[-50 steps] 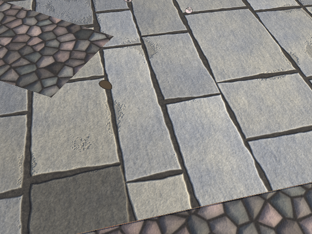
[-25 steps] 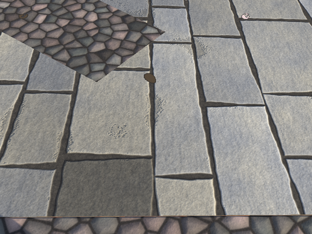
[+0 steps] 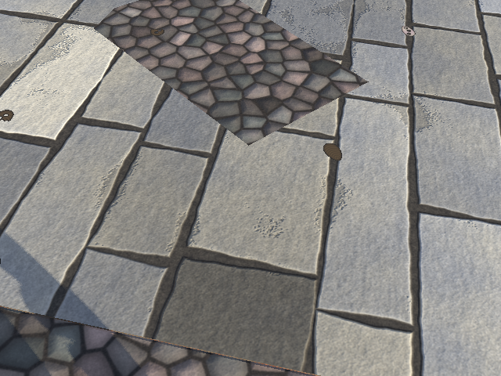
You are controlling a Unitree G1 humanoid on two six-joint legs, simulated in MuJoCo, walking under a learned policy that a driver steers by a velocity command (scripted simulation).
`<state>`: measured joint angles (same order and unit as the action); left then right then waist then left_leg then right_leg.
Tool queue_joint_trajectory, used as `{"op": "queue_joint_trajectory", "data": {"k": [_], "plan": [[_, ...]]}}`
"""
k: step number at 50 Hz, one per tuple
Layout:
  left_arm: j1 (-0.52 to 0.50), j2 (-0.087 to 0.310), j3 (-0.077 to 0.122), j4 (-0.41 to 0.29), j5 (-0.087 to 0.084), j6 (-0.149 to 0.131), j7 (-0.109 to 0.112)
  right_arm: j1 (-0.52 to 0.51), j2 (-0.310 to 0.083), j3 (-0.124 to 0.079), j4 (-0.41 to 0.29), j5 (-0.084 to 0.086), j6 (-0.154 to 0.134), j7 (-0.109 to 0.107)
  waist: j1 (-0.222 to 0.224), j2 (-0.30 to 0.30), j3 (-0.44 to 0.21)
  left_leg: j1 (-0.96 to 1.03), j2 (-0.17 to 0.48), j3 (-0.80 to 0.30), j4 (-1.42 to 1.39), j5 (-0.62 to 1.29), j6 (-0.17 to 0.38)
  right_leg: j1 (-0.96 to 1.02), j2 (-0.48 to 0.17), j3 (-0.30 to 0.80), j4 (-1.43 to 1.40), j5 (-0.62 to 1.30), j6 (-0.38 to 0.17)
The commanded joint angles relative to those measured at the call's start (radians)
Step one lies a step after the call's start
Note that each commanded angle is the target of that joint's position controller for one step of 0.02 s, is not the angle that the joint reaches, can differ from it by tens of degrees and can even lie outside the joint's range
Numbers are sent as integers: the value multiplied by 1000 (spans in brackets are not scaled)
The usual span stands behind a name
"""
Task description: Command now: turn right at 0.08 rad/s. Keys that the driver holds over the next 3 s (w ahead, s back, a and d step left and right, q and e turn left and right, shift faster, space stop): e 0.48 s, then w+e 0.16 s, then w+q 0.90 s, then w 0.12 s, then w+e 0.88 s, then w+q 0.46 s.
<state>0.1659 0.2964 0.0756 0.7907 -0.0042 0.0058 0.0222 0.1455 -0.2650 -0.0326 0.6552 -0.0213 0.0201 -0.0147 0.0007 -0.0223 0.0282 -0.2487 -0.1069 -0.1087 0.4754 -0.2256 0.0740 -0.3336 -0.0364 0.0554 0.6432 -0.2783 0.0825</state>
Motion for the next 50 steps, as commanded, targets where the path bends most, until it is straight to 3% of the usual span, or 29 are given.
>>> {"op": "queue_joint_trajectory", "data": {"k": [1,2,3,4,6,8,10,12,13,14,15,16,17,18,21,24,26,27,28,29,30,31,32,33,34,37,39,43,50], "plan": [[-34,75,2,-67,8,-27,-12,17,-109,-19,-15,-1,-19,9,-1,107,-55,2,235,-174,-116,112,83,159,-6,-8,-242,188,-37],[-35,127,9,-80,16,-30,-9,42,-123,-23,-9,-9,-27,7,-18,63,-63,5,198,-147,-74,75,41,184,-57,61,-228,352,-61],[-47,207,26,-89,8,-28,-6,87,-147,-33,-11,-18,-34,6,-73,-38,-66,3,124,-79,-29,23,7,168,-97,114,-179,471,-108],[-48,208,33,-80,-8,-25,-9,63,-140,-34,-16,-18,-36,0,-60,-102,-71,29,73,1,4,11,-28,111,-99,141,-195,377,-155],[-49,161,23,-83,-9,-25,-11,7,-136,-41,-27,-4,-26,-16,-34,-133,-68,59,65,48,65,19,-49,57,-114,216,-241,286,-177],[-50,156,21,-94,-10,-27,-9,14,-123,-48,-36,2,-9,-23,-31,-149,-67,54,70,56,80,28,-41,44,-111,250,-228,282,-183],[-42,157,23,-104,-14,-21,-3,27,-111,-55,-41,4,-5,-21,-27,-117,-81,70,81,58,70,32,-28,22,-91,257,-195,255,-179],[-46,146,22,-124,-19,-11,3,44,-118,-66,-44,6,-6,-16,-22,-32,-80,100,130,17,14,66,2,-35,-35,211,-117,199,-148],[-44,133,19,-132,-20,-7,4,59,-133,-73,-44,5,-6,-14,-21,38,-78,128,192,-47,-37,107,40,-87,10,158,-39,145,-117],[-30,119,16,-138,-17,-1,1,73,-158,-81,-44,3,-7,-13,-17,128,-74,156,305,-155,-94,197,107,-144,55,89,62,62,-83],[-15,115,17,-144,-11,3,-3,56,-165,-81,-51,1,-11,-16,-8,211,-81,164,434,-251,-124,324,191,-188,60,28,211,-193,-59],[-32,141,29,-151,-10,7,-8,58,-152,-74,-61,-2,-19,-21,-23,185,-79,163,514,-301,-136,446,256,-240,30,31,410,-341,-43],[-30,151,39,-151,-18,15,-11,42,-149,-71,-66,1,-26,-25,-10,114,-68,155,520,-269,-133,488,262,-267,12,46,509,-351,-33],[-25,128,34,-150,-23,24,-13,6,-157,-74,-66,10,-29,-26,8,80,-47,149,479,-190,-132,457,222,-279,-16,47,478,-303,-28],[-58,76,10,-169,-21,31,-26,-5,-190,-87,-54,15,-19,-28,-16,125,-52,145,382,-6,-120,483,162,-200,-22,-34,314,-179,-10],[-58,90,11,-195,-28,31,-47,18,-206,-95,-41,27,-4,-25,-30,175,-102,167,378,68,-78,500,140,-77,9,-100,122,-121,-22],[-16,94,17,-192,-29,39,-54,29,-222,-100,-33,50,-4,-17,-9,169,-122,124,386,95,-55,245,102,36,43,-154,-42,-13,-61],[33,106,27,-174,-27,42,-50,42,-204,-95,-24,56,-10,-13,9,152,-123,44,364,125,-9,49,67,144,73,-167,-113,7,-91],[129,145,48,-142,-34,41,-41,68,-152,-80,-12,41,-18,-5,36,63,-134,-101,316,193,138,-157,14,314,64,-103,-166,-19,-135],[226,255,75,-143,-35,29,-26,24,-68,-51,-49,-5,-26,6,60,-207,-109,-414,197,276,542,-441,-81,461,-194,312,-261,-31,-251],[228,300,71,-176,4,-14,-42,-65,-94,-55,-116,14,-51,4,99,-223,-125,-617,92,82,689,-460,-94,409,-353,721,-413,-263,-446],[193,227,50,-176,9,-42,-49,-113,-159,-73,-119,49,-67,9,92,-122,-48,-657,145,21,725,-372,-76,378,-342,679,-461,-383,-437],[154,180,34,-173,-1,-54,-45,-104,-188,-82,-110,54,-79,13,60,-113,10,-653,167,20,688,-261,-57,327,-300,594,-467,-406,-391],[114,147,21,-178,-8,-58,-36,-60,-184,-84,-71,36,-83,10,32,-78,17,-623,195,29,652,-161,-61,311,-259,494,-455,-332,-346],[87,128,11,-178,-6,-58,-28,-33,-178,-83,-52,22,-87,11,17,-89,20,-577,207,36,594,-75,-73,287,-215,406,-462,-233,-321],[119,124,4,-164,14,-75,-16,-13,-138,-72,-13,28,-91,25,23,-78,-4,-516,205,74,530,111,-100,288,-167,242,-490,20,-293],[154,125,4,-143,11,-82,-13,-32,-119,-63,-7,32,-88,27,39,-56,1,-527,206,76,455,176,-109,316,-162,171,-500,113,-279],[183,137,6,-109,12,-85,-14,-81,-96,-48,-16,45,-89,39,70,-68,42,-518,197,77,300,274,-111,325,-159,68,-529,177,-258],[235,151,13,-48,0,-75,-14,-200,-62,-19,-71,50,-109,86,112,-32,112,-516,157,124,113,248,-50,424,-207,-57,-501,374,-254]]}}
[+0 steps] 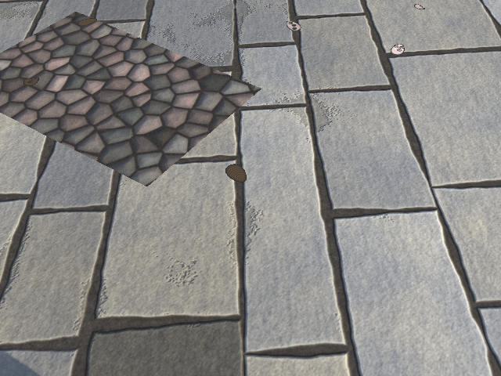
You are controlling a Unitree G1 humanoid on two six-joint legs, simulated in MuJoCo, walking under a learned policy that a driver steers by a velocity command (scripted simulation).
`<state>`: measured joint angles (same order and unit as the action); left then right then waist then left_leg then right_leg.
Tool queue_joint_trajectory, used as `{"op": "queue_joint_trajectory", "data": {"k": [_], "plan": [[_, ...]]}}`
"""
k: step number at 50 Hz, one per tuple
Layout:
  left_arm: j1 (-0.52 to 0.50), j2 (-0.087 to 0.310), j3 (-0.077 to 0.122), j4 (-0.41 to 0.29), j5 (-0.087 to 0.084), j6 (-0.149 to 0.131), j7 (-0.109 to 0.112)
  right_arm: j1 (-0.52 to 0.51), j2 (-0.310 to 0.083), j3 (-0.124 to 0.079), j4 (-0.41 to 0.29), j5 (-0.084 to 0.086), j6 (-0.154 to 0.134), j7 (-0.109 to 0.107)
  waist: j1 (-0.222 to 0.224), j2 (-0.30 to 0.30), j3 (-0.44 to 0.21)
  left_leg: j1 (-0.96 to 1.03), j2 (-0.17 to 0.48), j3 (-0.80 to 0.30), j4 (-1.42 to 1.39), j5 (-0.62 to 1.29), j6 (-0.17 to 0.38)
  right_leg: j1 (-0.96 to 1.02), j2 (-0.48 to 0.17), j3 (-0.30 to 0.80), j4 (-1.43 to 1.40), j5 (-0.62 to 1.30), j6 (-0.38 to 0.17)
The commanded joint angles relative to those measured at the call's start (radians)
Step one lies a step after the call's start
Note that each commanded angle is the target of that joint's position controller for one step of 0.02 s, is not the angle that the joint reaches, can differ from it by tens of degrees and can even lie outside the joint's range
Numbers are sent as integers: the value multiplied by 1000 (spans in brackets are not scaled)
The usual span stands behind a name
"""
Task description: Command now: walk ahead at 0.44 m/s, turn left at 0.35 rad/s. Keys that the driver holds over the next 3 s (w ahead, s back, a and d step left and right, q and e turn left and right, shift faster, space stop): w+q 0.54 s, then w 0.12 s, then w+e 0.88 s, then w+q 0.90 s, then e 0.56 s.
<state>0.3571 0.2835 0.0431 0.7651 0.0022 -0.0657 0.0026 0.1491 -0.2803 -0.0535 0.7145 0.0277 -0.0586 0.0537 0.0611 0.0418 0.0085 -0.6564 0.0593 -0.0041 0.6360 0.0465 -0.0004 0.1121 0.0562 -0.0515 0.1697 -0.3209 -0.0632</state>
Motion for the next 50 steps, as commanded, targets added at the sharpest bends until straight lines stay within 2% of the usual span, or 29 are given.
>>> {"op": "queue_joint_trajectory", "data": {"k": [1,3,4,5,6,7,8,9,10,11,13,16,20,22,25,27,28,29,30,31,32,33,34,37,40,42,46,48,50], "plan": [[45,169,47,-18,-8,1,7,-210,-47,3,-139,0,-33,24,46,-101,123,-89,-23,37,-65,-57,40,0,-305,35,3,512,-102],[32,193,51,-21,-8,10,18,-174,-73,-8,-145,-4,-32,29,7,-141,51,26,-82,94,-69,-138,80,35,-301,-2,126,920,-79],[28,209,55,-24,-6,17,26,-109,-103,-23,-135,-5,-28,26,-34,-167,-13,119,-120,120,-59,-184,103,52,-295,-19,237,1131,-65],[17,218,55,-29,-4,26,34,25,-148,-46,-108,-2,-24,19,-110,-166,-101,307,-156,130,-83,-171,135,9,-277,-46,418,1228,-44],[7,215,50,-43,-2,21,40,180,-198,-71,-82,3,-17,3,-197,-134,-183,602,-121,45,-110,-113,181,-184,-253,-62,647,1104,-8],[87,105,12,-94,20,-4,26,304,-312,-98,-70,-9,-12,-11,-169,110,-334,1055,176,-453,-99,-209,368,-642,-103,-52,1085,385,67],[72,102,-2,-88,16,-43,7,319,-248,-79,-69,-3,-15,-16,-179,119,-480,1164,290,-834,-266,-322,443,-804,17,143,1259,-230,72],[-51,166,18,-126,-33,-66,-10,281,-200,-63,-68,-10,-12,-21,-204,67,-330,1068,251,-686,-312,-374,376,-910,-52,196,1284,-165,58],[-107,162,11,-154,-41,-81,-14,215,-180,-56,-77,-7,-10,-25,-171,-4,-197,898,213,-559,-336,-348,339,-916,-100,178,1202,-82,44],[-125,152,11,-157,-18,-85,-10,149,-160,-48,-88,-7,-8,-26,-122,-68,-102,731,169,-474,-363,-265,315,-878,-133,159,1098,-41,48],[-86,153,20,-151,6,-64,-6,72,-136,-38,-116,-24,-9,-33,-52,-17,-30,518,110,-385,-422,-135,313,-764,-165,149,1014,8,76],[-69,116,8,-149,19,-36,1,53,-155,-43,-102,-17,-16,-46,-22,6,1,349,69,-275,-447,-5,314,-706,-164,105,871,64,134],[-249,67,-13,-191,16,-43,-1,109,-184,-53,-73,-4,-8,-60,-99,24,12,278,-8,-202,-409,-103,239,-599,-101,78,520,362,155],[-302,84,-7,-205,-3,-51,-7,161,-196,-57,-55,3,0,-64,-126,36,-5,325,15,-253,-382,-166,222,-562,-73,96,428,416,156],[-284,136,19,-206,-14,-58,-14,173,-183,-56,-47,6,9,-68,-100,68,-21,433,66,-359,-283,-238,184,-533,-82,147,359,343,124],[-194,155,39,-187,-15,-64,-13,162,-162,-52,-53,-2,16,-66,-44,82,-41,443,56,-387,-184,-226,151,-413,-77,126,326,256,79],[-93,182,53,-172,-4,-69,-8,174,-112,-35,-54,-11,14,-62,6,56,-109,420,5,-336,-33,-206,116,-264,-123,147,315,234,39],[39,234,63,-164,10,-66,-2,227,-29,-6,-66,-34,12,-57,31,-111,-262,317,-73,-235,274,-424,74,-31,-309,347,304,151,-20],[94,305,84,-112,20,-53,-17,350,-12,3,-90,11,0,-56,-40,-483,-310,-21,-159,-144,577,-645,30,156,-479,880,138,-172,-179],[55,201,62,-137,3,-54,-25,325,-116,-17,-56,22,0,-61,-8,-296,-215,-110,-104,-197,688,-581,19,101,-452,897,89,-339,-164],[16,151,48,-138,0,-49,-21,213,-153,-27,-70,14,3,-60,12,-192,-113,-129,-72,-171,708,-489,18,10,-411,712,100,-265,-130],[-26,137,42,-141,10,-45,-21,144,-144,-25,-85,-1,4,-63,3,-110,-65,-98,-42,-145,675,-427,17,-89,-364,580,103,-104,-119],[-46,120,36,-128,12,-43,-20,93,-130,-25,-103,-17,-1,-62,-8,-105,-20,-90,-18,-138,611,-389,19,-155,-324,501,94,27,-131],[-47,100,26,-104,0,-47,-19,102,-82,-13,-102,-23,-7,-51,-50,-160,-21,-6,14,-81,467,-362,12,-219,-264,393,55,236,-153],[-30,144,39,-84,-18,-37,-12,16,-43,7,-121,-34,-19,-46,-36,-131,-5,14,11,-49,238,-315,-10,-239,-258,339,27,321,-177],[-18,167,47,-70,-22,-26,-5,-51,-28,16,-126,-29,-29,-38,-17,-131,4,86,-12,-38,80,-203,-23,-275,-234,292,24,318,-164],[45,182,52,-39,-31,-7,1,-143,-59,9,-139,-14,-45,-24,9,-140,10,200,-54,-39,-77,-76,-33,-286,-242,313,49,279,-143],[47,186,56,-33,-35,1,6,-144,-84,-3,-142,-11,-53,-23,-11,-147,9,261,-55,-53,-133,-87,-14,-274,-256,354,82,232,-120],[35,169,52,-34,-33,9,9,-59,-112,-21,-116,-14,-56,-30,-67,-143,-23,425,-56,-39,-193,-100,18,-307,-225,351,167,233,-83]]}}
Over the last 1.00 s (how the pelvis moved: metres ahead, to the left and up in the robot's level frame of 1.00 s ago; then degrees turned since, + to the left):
0.13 -0.14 0.00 -17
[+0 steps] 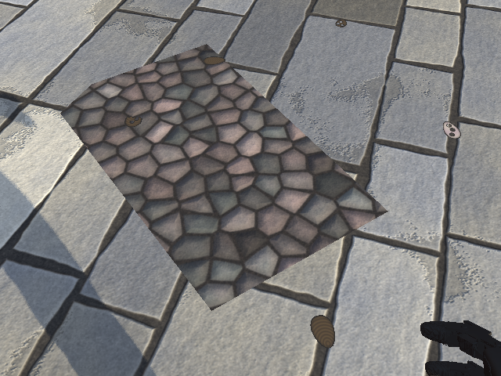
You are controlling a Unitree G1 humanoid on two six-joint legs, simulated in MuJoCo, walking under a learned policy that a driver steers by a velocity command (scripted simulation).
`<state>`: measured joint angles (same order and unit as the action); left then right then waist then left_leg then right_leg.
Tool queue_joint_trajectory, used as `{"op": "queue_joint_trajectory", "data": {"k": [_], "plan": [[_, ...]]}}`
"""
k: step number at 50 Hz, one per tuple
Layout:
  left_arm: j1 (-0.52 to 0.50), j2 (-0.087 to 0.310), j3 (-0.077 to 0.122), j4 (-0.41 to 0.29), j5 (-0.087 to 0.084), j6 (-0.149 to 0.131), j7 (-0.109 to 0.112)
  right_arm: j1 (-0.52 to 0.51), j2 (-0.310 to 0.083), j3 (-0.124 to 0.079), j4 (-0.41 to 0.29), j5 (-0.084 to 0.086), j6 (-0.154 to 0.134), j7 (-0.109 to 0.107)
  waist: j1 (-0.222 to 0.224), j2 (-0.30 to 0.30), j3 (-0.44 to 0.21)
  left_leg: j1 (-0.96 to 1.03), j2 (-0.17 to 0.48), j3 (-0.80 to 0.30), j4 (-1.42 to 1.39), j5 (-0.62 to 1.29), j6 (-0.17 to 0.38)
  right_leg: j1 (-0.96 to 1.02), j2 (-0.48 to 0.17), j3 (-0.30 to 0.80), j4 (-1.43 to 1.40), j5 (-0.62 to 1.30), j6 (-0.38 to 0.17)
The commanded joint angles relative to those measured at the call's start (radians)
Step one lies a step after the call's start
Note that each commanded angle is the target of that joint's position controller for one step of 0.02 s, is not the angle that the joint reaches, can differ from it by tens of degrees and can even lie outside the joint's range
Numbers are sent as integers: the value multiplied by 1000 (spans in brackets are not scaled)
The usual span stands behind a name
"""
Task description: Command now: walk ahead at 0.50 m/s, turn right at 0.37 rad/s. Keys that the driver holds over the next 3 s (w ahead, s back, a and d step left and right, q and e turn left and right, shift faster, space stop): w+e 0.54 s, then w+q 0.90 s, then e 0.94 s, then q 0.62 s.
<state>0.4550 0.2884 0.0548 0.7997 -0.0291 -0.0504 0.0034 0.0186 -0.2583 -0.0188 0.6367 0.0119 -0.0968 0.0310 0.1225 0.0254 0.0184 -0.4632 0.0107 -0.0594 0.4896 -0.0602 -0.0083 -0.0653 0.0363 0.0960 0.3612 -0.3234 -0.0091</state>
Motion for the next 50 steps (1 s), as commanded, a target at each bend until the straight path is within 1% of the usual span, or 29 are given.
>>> {"op": "queue_joint_trajectory", "data": {"k": [1,2,3,4,5,6,7,8,10,12,17,20,22,24,25,26,27,28,29,30,31,32,33,35,38,42,44,48,50], "plan": [[-72,129,29,-75,5,-8,7,168,-166,-73,-19,-7,-19,-18,-180,-111,-88,388,36,-10,-55,-16,55,-187,-150,169,105,253,-105],[-82,57,5,-103,28,-12,6,332,-233,-91,-3,-21,-16,-30,-247,26,-226,626,230,-198,-52,-66,116,-332,-73,88,412,58,-60],[25,12,-9,-139,1,-24,9,377,-297,-107,19,-28,2,-25,-194,304,-301,798,419,-593,-158,-303,255,-625,13,-3,692,-272,-18],[1,109,15,-116,-19,-22,13,354,-211,-90,22,-14,3,-21,-208,199,-210,725,399,-639,-212,-484,260,-727,-45,45,831,-235,-7],[-72,145,28,-124,-18,-17,11,313,-156,-74,21,-7,3,-22,-208,134,-105,631,360,-494,-220,-438,227,-754,-76,42,863,-147,-7],[-96,133,29,-120,-9,-10,11,259,-124,-63,20,-13,1,-20,-182,86,-63,544,313,-382,-239,-320,206,-720,-104,31,855,-74,1],[-120,122,31,-127,0,-5,9,222,-96,-56,26,-18,1,-18,-163,84,-25,477,280,-298,-262,-218,199,-703,-124,29,825,-25,7],[-124,105,31,-131,0,2,3,200,-90,-55,32,-25,-2,-19,-143,100,-7,420,257,-223,-287,-143,188,-664,-145,27,804,10,11],[-140,69,25,-143,1,15,-3,193,-98,-63,48,-23,-13,-22,-130,88,2,372,246,-127,-321,-22,195,-640,-154,11,779,58,22],[-177,57,21,-166,7,20,-6,200,-123,-73,68,-21,-19,-26,-128,56,14,366,253,-58,-341,65,207,-662,-159,10,715,113,36],[-316,34,4,-214,8,10,-35,223,-175,-85,107,-13,-9,-35,-171,28,43,384,233,108,-350,135,183,-613,-147,-47,437,334,21],[-404,37,2,-255,5,11,-53,268,-205,-93,135,0,3,-37,-195,19,68,446,255,155,-338,140,162,-602,-137,-85,332,335,-8],[-437,52,6,-280,5,13,-62,286,-223,-99,149,11,16,-36,-193,23,73,507,274,182,-297,220,145,-594,-120,-112,290,274,-37],[-407,83,23,-290,10,19,-66,286,-254,-108,151,17,30,-41,-156,53,27,546,274,221,-174,527,123,-494,-62,-168,273,171,-77],[-330,114,41,-277,13,24,-64,284,-268,-112,149,21,38,-45,-106,62,-28,543,264,242,-40,675,110,-379,-19,-195,263,133,-103],[-173,159,70,-237,9,28,-55,275,-259,-107,144,23,44,-49,-18,42,-110,465,231,274,165,702,82,-154,26,-206,206,182,-139],[-8,233,103,-198,4,40,-34,297,-216,-88,128,-1,39,-52,47,-54,-203,220,191,273,466,412,38,159,-58,-40,196,202,-192],[-65,332,104,-214,2,29,-26,405,-63,-35,76,-38,14,-35,-94,-321,-293,-213,-7,182,809,-516,-16,446,-337,551,80,30,-371],[-26,225,74,-233,9,15,-31,334,-160,-49,97,3,-16,-20,-7,-182,-413,-279,2,-21,901,-523,-2,461,-404,712,-53,-70,-389],[-58,178,58,-212,22,1,-36,245,-202,-63,75,43,-25,-15,-1,-133,-253,-343,46,-10,893,-432,16,352,-377,540,-59,19,-332],[-119,157,49,-207,19,-6,-36,220,-184,-55,74,36,-28,-21,-40,-72,-164,-313,97,-1,816,-345,25,202,-336,397,-55,137,-292],[-181,124,38,-208,25,-11,-35,214,-178,-57,89,15,-23,-27,-76,-58,-109,-255,130,1,748,-290,22,75,-296,290,-64,251,-264],[-216,97,28,-211,37,-18,-34,248,-177,-60,104,12,-8,-26,-112,-79,-93,-183,153,-12,715,-245,20,-8,-266,219,-94,322,-250],[-230,99,29,-191,39,-38,-34,298,-144,-56,132,12,21,-25,-140,-85,-84,-124,155,-5,681,-194,2,-85,-258,140,-154,389,-254],[-212,111,34,-148,46,-57,-27,242,-119,-52,122,10,43,-32,-131,-65,-16,-197,144,-29,573,-69,-19,-103,-243,21,-209,437,-235],[-204,114,32,-117,46,-59,-12,160,-99,-49,104,11,31,-19,-98,-72,21,-205,99,-30,328,166,-15,-63,-211,-112,-240,414,-176],[-187,124,34,-96,42,-57,-7,105,-82,-41,86,11,27,-8,-72,-67,46,-200,88,0,236,217,-6,-31,-225,-143,-258,406,-163],[-131,136,43,-47,30,-34,0,16,-67,-32,34,9,25,18,-35,-50,82,-279,74,33,133,153,27,136,-279,-181,-211,499,-159],[-127,149,48,-36,24,-15,7,-4,-71,-33,5,7,24,33,-42,-59,77,-289,55,69,109,53,52,208,-301,-197,-148,638,-149]]}}
Over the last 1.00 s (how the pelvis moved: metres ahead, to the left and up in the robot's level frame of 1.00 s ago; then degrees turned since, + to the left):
0.56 0.09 0.00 17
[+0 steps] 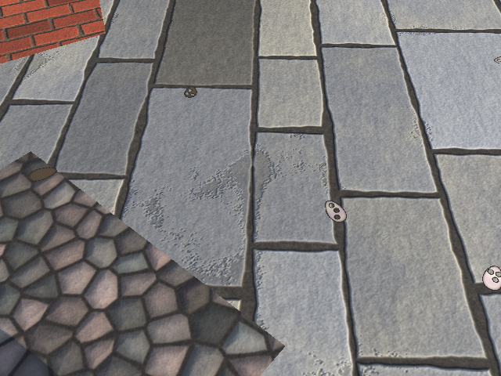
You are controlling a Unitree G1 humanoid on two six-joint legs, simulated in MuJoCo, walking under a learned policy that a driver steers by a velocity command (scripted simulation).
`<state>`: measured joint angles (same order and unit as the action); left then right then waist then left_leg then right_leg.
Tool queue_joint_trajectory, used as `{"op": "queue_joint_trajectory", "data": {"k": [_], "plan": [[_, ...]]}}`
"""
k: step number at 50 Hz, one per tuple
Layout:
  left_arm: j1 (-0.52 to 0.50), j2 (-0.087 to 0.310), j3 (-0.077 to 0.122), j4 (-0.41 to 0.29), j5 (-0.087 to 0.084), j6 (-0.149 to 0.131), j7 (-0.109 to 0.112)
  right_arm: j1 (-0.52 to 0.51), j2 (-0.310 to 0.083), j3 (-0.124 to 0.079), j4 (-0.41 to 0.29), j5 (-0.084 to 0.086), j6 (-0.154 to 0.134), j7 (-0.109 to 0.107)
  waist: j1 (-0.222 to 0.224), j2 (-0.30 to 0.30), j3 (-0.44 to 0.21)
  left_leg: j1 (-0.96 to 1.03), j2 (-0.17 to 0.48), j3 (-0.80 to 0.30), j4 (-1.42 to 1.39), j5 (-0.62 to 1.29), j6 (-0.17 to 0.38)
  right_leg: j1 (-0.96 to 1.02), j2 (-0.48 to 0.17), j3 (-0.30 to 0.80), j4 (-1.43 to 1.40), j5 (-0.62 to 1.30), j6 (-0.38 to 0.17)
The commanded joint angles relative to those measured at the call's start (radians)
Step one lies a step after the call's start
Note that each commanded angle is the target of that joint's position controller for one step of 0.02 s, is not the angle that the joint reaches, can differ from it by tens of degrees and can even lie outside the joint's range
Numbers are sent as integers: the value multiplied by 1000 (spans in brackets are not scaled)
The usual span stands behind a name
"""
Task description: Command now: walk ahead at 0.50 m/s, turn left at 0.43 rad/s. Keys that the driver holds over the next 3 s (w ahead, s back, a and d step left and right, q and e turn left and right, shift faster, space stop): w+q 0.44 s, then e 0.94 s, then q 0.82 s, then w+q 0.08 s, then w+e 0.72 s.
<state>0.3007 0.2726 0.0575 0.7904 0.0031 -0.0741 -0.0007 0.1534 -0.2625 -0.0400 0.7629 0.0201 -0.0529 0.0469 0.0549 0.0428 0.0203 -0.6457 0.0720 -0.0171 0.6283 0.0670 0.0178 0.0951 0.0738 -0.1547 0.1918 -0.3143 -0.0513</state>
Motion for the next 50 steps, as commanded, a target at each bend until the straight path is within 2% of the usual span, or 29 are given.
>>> {"op": "queue_joint_trajectory", "data": {"k": [1,3,4,5,6,7,8,9,10,11,13,17,19,22,25,27,28,29,30,31,32,34,36,38,43,46,48,49,50], "plan": [[14,178,49,-28,-10,18,16,-128,-76,-16,-131,-1,-18,22,8,-93,54,-66,-30,57,-37,-127,43,62,-339,38,75,782,-95],[-5,207,56,-36,-12,33,31,-36,-118,-38,-129,-2,-9,22,-53,-139,-35,97,-102,120,-18,-229,85,67,-331,9,252,1117,-69],[-20,211,55,-39,-13,40,37,89,-162,-62,-106,-1,-6,15,-127,-131,-105,280,-138,125,-53,-213,117,7,-307,-14,429,1151,-45],[-28,198,46,-51,-11,35,43,255,-226,-93,-74,2,-1,-1,-215,-73,-194,578,-96,11,-106,-159,170,-189,-266,-21,692,947,-5],[80,58,0,-98,23,7,23,302,-332,-116,-69,6,-1,-16,-130,184,-300,980,179,-503,-121,-234,358,-657,-75,14,1079,41,67],[27,91,-5,-102,3,-35,3,315,-273,-96,-90,4,-10,-15,-170,133,-433,1098,268,-839,-279,-343,440,-830,6,240,1242,-277,67],[-76,153,11,-133,-39,-61,-12,282,-219,-81,-89,-5,-14,-18,-195,68,-299,1019,235,-682,-313,-338,374,-918,-65,285,1232,-196,43],[-115,147,5,-150,-39,-74,-13,220,-192,-73,-99,-2,-16,-20,-158,-12,-193,868,194,-556,-320,-283,332,-904,-111,270,1139,-109,30],[-129,144,9,-147,-13,-76,-7,152,-166,-64,-112,0,-14,-21,-112,-65,-110,715,153,-465,-336,-176,304,-856,-143,255,1035,-67,39],[-116,154,18,-144,3,-66,-3,111,-141,-54,-129,-9,-14,-25,-77,-48,-79,611,122,-405,-360,-85,295,-785,-165,254,980,-34,50],[-78,136,17,-142,13,-42,-2,80,-149,-56,-142,-13,-13,-32,-40,-14,-57,495,92,-353,-395,12,301,-719,-171,235,907,-8,85],[-176,81,-5,-168,16,-24,5,108,-195,-69,-125,-3,-9,-55,-65,7,-21,355,15,-226,-400,32,253,-657,-139,194,626,200,136],[-253,67,-12,-182,10,-28,0,140,-199,-70,-112,2,0,-61,-103,29,-24,338,-13,-212,-380,-44,217,-598,-102,189,471,341,140],[-321,91,-4,-202,-8,-38,-10,192,-200,-72,-91,8,10,-64,-131,47,-30,393,14,-286,-336,-136,196,-562,-72,214,359,387,131],[-278,119,10,-184,9,-54,-26,209,-165,-61,-68,-5,20,-73,-116,76,-47,534,59,-313,-211,11,157,-554,-79,214,296,378,77],[-176,131,21,-151,28,-65,-25,175,-140,-51,-75,-14,22,-73,-56,75,-96,556,11,-274,-67,202,106,-406,-68,173,224,464,19],[-88,173,27,-143,41,-71,-23,180,-104,-37,-95,-30,19,-73,-25,10,-208,490,-44,-228,117,98,63,-203,-182,274,279,751,-37],[-15,226,39,-123,52,-58,-23,337,-65,-19,-76,-25,12,-71,-54,-235,-353,229,-160,-147,454,-366,-20,132,-401,572,324,986,-233],[22,179,31,-93,11,-43,-34,401,-111,-21,-56,-26,11,-64,-60,-315,-416,119,-162,-142,595,-719,-55,177,-471,788,251,846,-303],[-27,150,22,-113,-17,-30,-36,303,-178,-38,-66,-18,21,-63,-36,-204,-305,60,-113,-146,659,-685,-67,85,-428,745,218,636,-263],[-88,131,14,-127,-14,-16,-34,195,-183,-41,-87,-19,32,-68,-29,-122,-215,36,-85,-114,652,-630,-74,-25,-378,661,198,539,-222],[-151,131,10,-135,-6,2,-28,104,-162,-44,-121,-33,48,-76,-53,-101,-98,68,-46,-89,517,-565,-75,-229,-307,563,155,518,-185],[-163,161,25,-135,3,20,-21,126,-115,-34,-118,-27,54,-85,-77,-163,-91,164,-67,-53,362,-556,-82,-317,-241,493,136,554,-167],[-149,182,37,-134,2,32,-10,132,-99,-30,-111,-28,54,-94,-77,-181,-138,212,-87,-46,272,-530,-93,-318,-239,488,142,597,-186],[-155,189,52,-142,-21,72,15,52,-105,-34,-126,-23,62,-92,-55,-180,-141,279,-107,-71,121,-394,-91,-378,-217,549,115,249,-165],[-153,185,54,-146,-22,91,23,30,-105,-37,-136,-19,42,-80,-53,-195,-114,316,-118,-74,-12,-367,-76,-376,-203,604,141,193,-146],[-165,172,51,-152,-30,104,29,73,-111,-45,-121,-17,24,-71,-87,-188,-111,431,-108,-58,-214,-243,-48,-398,-165,608,198,196,-103],[-136,139,42,-152,-28,106,30,94,-159,-58,-123,-27,21,-74,-81,-131,-130,529,4,-131,-271,-206,-7,-461,-121,570,279,80,-53],[-105,87,29,-172,-22,101,28,61,-252,-78,-137,-55,31,-80,-33,132,-110,579,213,-362,-318,-92,116,-628,20,391,479,-168,13]]}}
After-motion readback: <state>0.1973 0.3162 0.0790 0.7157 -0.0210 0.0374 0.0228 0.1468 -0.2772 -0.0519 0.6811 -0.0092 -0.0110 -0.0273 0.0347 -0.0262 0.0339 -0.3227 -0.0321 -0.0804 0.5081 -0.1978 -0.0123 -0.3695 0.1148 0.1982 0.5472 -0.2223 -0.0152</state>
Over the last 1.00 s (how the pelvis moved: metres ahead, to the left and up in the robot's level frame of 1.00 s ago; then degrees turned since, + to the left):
0.50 -0.13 0.00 -13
